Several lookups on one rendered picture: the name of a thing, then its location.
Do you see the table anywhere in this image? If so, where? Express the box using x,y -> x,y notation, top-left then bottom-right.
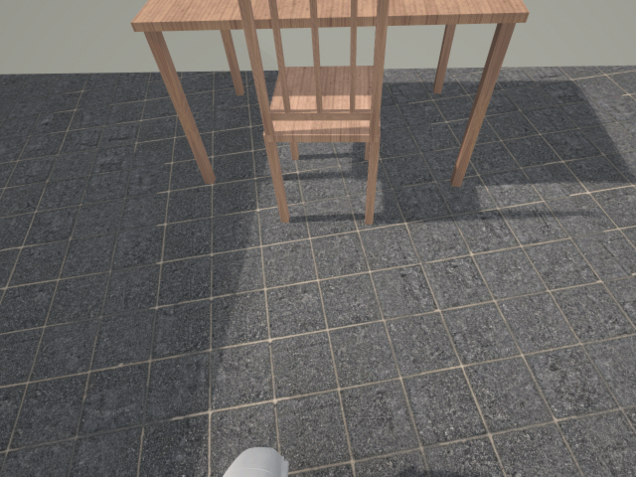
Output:
130,0 -> 530,187

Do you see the robot left thigh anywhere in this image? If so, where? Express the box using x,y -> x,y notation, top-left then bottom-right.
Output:
223,447 -> 288,477

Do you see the chair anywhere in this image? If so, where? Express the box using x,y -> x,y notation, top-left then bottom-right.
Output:
238,0 -> 390,225

